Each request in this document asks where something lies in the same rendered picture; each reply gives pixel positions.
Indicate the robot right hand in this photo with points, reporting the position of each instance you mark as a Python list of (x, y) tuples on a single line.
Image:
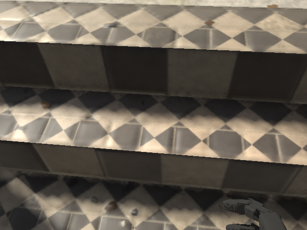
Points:
[(255, 210)]

